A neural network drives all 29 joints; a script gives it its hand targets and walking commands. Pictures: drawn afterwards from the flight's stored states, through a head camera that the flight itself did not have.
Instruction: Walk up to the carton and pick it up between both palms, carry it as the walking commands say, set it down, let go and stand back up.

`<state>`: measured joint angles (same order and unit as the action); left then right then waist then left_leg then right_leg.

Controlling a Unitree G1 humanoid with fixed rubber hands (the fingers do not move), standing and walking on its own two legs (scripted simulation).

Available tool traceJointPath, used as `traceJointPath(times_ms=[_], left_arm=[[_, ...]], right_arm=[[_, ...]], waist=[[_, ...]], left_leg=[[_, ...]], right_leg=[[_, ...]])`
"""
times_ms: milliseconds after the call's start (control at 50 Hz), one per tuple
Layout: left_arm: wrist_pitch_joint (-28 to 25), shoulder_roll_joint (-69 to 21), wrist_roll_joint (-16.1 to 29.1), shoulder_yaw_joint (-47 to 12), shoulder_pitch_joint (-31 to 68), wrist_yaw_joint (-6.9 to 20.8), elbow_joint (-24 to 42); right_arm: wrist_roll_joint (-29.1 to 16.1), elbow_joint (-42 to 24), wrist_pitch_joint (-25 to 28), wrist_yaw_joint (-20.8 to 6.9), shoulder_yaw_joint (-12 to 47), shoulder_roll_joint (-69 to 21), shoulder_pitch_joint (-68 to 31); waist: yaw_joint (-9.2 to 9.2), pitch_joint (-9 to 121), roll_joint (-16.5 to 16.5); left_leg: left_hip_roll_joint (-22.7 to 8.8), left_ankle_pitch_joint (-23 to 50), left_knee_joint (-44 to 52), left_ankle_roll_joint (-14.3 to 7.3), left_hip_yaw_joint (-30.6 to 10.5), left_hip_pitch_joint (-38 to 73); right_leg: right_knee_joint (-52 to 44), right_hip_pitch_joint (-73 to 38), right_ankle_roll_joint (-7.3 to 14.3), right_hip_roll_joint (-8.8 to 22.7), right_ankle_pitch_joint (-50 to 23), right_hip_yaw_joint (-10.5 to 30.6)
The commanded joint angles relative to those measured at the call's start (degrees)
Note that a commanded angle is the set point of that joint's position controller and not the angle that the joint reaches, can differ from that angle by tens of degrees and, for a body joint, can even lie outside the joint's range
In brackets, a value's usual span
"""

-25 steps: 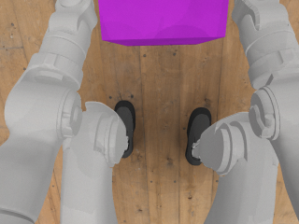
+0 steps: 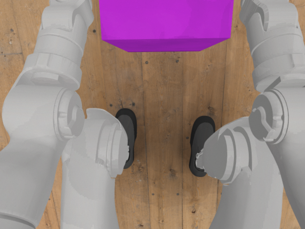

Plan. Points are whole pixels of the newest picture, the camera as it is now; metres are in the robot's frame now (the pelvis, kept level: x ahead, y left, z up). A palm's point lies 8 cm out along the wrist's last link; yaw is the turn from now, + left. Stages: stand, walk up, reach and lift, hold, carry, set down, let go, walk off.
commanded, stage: reach and lift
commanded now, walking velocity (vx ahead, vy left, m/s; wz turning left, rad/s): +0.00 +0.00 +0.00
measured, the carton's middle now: out of the picture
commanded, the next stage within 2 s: none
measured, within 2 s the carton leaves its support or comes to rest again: leaves its support in 0.24 s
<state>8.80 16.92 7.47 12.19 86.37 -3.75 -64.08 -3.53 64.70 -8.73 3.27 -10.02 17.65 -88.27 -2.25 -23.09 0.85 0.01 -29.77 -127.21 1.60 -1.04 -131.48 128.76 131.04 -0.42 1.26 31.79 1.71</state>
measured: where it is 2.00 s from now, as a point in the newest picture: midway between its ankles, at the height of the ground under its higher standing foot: (161, 151)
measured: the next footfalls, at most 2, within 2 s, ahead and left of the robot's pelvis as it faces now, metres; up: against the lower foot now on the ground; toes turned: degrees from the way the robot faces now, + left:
none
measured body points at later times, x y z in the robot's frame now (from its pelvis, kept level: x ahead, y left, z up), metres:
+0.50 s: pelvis +0.01 +0.00 +0.02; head +0.36 -0.01 +0.31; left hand +0.56 +0.16 -0.11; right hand +0.57 -0.15 -0.12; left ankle +0.13 +0.13 -0.32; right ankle +0.12 -0.13 -0.32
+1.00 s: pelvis +0.02 +0.00 +0.06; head +0.35 -0.01 +0.36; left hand +0.56 +0.16 -0.06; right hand +0.57 -0.14 -0.06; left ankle +0.13 +0.13 -0.32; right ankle +0.12 -0.13 -0.32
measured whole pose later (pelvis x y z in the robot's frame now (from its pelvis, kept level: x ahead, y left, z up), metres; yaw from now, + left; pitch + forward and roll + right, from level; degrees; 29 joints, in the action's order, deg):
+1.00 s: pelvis +0.02 +0.00 +0.06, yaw -2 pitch +46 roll +1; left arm 18.8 4.3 -7.2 26.5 69.6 -5.0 -39.4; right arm 7.0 46.6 -17.9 5.0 -19.6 7.9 -74.5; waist -2.8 -2.2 -1.0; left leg 0.4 -31.2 -115.0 2.8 -2.1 -129.5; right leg 115.5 130.1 -1.5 -1.7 31.1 2.3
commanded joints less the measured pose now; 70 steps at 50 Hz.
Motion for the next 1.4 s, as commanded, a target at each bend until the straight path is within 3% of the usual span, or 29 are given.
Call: traceJointPath(times_ms=[0,160,240,380,560,780,1060,1380], left_arm=[[0.4,-56.3,3.3,-13.5,27.5,14.7,11.4],[0.7,-59.4,5.6,-16.5,29.2,15.3,17.0],[1.0,-61.3,6.1,-18.1,30.1,14.6,20.6],[3.1,-63.4,1.5,-15.5,27.4,13.9,21.5],[5.4,-63.4,-3.5,-14.5,27.6,14.3,22.7],[8.2,-65.9,-6.2,-14.3,24.6,15.8,24.4],[10.1,-68.9,-5.5,-17.0,21.3,16.1,28.9],[12.4,-71.3,-9.4,-12.6,19.0,16.8,26.3]], right_arm=[[-2.3,-7.8,-0.7,-15.2,13.1,-52.9,-24.5],[-3.7,-13.6,-1.4,-15.1,15.6,-58.5,-23.9],[-5.4,-18.2,-1.6,-14.7,17.8,-61.1,-26.4],[-3.8,-19.1,-3.1,-14.6,17.5,-63.1,-27.2],[0.2,-16.2,-5.1,-14.0,14.2,-64.2,-24.3],[3.0,-17.1,-7.3,-14.0,12.6,-66.3,-21.4],[2.9,-22.9,-9.3,-13.6,16.8,-70.8,-18.7],[7.1,-20.1,-11.5,-14.7,12.0,-71.5,-15.7]], waist=[[2.33,61.7,-2.9],[1.43,73.7,-3.3],[-0.20,83.4,-3.2],[-2.57,84.8,-4.3],[-2.33,83.8,-3.9],[-1.69,86.7,-2.8],[-2.87,96.1,-4.9],[-2.05,90.1,-3.9]], left_leg=[[6.0,9.8,8.6,-0.6,5.1,29.9],[6.1,16.0,8.1,-0.7,6.2,31.9],[6.2,20.6,8.4,-0.4,6.7,35.7],[6.7,19.5,11.5,-0.2,6.8,36.3],[7.2,14.8,15.7,-0.1,7.0,35.6],[7.7,15.5,19.2,0.3,7.2,36.3],[8.2,20.5,22.9,0.6,7.5,38.4],[8.5,12.9,31.0,0.6,6.7,39.9]], right_leg=[[-10.6,-29.1,1.8,-6.9,-10.0,-4.8],[-10.3,-35.4,1.6,-7.5,-17.7,-5.3],[-10.3,-38.6,1.1,-7.9,-22.0,-5.7],[-12.6,-34.7,0.5,-8.5,-19.2,-6.3],[-16.6,-32.3,0.4,-9.3,-14.0,-6.6],[-20.2,-35.0,0.2,-10.2,-15.3,-6.6],[-23.8,-43.6,-0.5,-10.9,-21.2,-6.2],[-32.1,-41.9,0.0,-11.1,-13.5,-6.1]])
